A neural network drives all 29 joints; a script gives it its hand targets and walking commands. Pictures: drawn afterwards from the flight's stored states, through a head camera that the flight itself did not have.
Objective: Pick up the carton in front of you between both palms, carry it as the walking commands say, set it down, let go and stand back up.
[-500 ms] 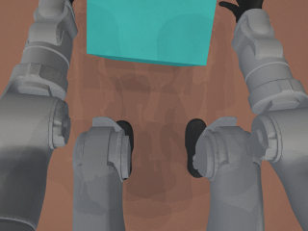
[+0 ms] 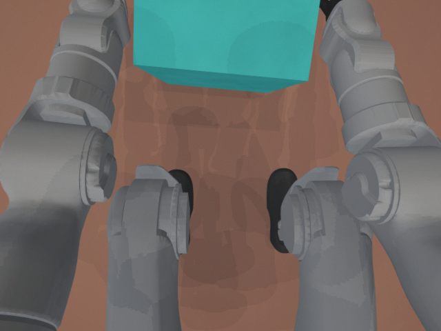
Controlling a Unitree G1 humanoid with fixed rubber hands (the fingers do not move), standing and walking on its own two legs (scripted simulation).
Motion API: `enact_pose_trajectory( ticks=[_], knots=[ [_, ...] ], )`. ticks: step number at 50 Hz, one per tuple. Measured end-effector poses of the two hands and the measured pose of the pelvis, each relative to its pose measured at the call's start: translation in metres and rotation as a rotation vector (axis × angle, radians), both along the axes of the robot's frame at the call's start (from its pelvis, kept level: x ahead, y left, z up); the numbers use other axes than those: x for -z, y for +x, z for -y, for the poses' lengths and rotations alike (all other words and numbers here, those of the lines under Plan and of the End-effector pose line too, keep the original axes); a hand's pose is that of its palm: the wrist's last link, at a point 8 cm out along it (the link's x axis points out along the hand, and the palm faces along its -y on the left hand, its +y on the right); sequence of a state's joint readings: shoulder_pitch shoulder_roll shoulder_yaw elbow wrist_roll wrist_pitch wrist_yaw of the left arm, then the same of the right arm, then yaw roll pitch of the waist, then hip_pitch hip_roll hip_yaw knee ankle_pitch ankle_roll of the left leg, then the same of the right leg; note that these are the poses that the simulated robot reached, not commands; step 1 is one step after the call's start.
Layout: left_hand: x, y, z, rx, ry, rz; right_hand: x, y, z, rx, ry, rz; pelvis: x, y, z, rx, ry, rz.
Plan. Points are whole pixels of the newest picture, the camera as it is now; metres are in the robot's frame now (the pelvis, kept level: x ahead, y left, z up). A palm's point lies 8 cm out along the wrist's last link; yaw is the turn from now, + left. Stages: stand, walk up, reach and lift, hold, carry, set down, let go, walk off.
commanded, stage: reach and lift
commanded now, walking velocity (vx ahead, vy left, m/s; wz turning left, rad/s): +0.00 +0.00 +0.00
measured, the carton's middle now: (224, 16) +0.54 +0.03 -0.24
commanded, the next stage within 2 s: none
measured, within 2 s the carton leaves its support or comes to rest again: leaves its support in 0.04 s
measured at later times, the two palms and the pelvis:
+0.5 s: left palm out of the picture +0.50 +0.18 +0.00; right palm out of the picture +0.50 -0.12 +0.01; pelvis +0.00 -0.01 +0.07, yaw +2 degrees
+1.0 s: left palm out of the picture +0.46 +0.18 +0.15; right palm out of the picture +0.48 -0.12 +0.15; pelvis +0.03 -0.01 +0.20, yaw +3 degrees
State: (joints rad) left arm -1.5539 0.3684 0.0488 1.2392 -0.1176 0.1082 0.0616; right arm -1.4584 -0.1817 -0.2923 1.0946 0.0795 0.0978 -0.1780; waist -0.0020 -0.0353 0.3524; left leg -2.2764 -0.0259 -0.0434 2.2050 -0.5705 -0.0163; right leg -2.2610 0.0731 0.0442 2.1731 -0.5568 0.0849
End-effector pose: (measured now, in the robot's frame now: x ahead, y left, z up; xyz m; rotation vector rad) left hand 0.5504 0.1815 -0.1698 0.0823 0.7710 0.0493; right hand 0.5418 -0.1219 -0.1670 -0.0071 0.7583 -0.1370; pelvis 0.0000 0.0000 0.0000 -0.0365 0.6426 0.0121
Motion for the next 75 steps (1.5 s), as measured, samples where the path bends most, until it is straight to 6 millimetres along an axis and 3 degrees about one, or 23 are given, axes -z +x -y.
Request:
enact_pose_trajectory(
  ticks=[8,11,15,24,35,50,75],
  knots=[
    [-0.013,-0.009,0.005,-0.028,-0.015,0.028,-0.026,0.001,0.001,0.040,-0.003,0.038,0.002,0.006,0.001,0.001,0.004,-0.027],
    [-0.036,-0.014,0.003,-0.046,-0.029,0.061,-0.046,-0.005,-0.001,0.048,0.011,0.072,-0.003,0.006,0.002,-0.007,0.005,-0.043],
    [-0.082,-0.025,-0.002,-0.074,-0.041,0.098,-0.086,-0.016,-0.006,0.047,0.031,0.110,-0.017,0.004,0.005,-0.020,0.007,-0.054],
    [-0.168,-0.049,-0.003,-0.099,-0.045,0.065,-0.168,-0.036,-0.006,0.032,0.030,0.078,-0.067,-0.004,0.009,-0.038,0.003,-0.083],
    [-0.228,-0.062,0.001,-0.111,-0.042,0.077,-0.230,-0.044,-0.002,0.014,0.022,0.090,-0.119,0.000,0.011,-0.034,0.013,-0.107],
    [-0.317,-0.088,0.006,-0.138,-0.063,0.077,-0.321,-0.066,0.002,0.012,0.031,0.091,-0.196,0.029,0.010,-0.044,0.018,-0.022],
    [-0.475,-0.136,0.014,-0.164,-0.062,0.078,-0.479,-0.108,0.010,-0.013,0.031,0.090,-0.338,0.083,0.009,-0.051,0.041,0.275]
  ],
)
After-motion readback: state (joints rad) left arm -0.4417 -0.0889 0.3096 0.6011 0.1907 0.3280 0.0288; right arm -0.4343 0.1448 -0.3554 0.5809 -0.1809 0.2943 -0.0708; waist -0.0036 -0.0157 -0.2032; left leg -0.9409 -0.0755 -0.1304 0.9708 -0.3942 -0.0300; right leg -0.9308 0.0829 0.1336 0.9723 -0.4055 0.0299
